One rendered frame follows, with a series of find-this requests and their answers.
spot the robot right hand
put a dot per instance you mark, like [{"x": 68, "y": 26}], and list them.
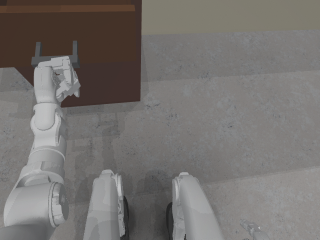
[{"x": 254, "y": 230}]

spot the cabinet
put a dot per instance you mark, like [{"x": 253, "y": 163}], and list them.
[{"x": 105, "y": 82}]

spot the drawer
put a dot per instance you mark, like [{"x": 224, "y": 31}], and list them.
[{"x": 104, "y": 29}]

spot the robot left hand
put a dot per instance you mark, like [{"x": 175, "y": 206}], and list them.
[{"x": 46, "y": 82}]

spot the right robot thigh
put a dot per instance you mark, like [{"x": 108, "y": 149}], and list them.
[{"x": 199, "y": 219}]

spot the left robot forearm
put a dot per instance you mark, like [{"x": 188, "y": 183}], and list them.
[{"x": 47, "y": 156}]

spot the robot left upper arm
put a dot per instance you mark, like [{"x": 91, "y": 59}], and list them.
[{"x": 33, "y": 212}]

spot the left robot shin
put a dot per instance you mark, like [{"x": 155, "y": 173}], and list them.
[{"x": 120, "y": 206}]

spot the handle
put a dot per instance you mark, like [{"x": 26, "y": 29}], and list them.
[{"x": 39, "y": 58}]

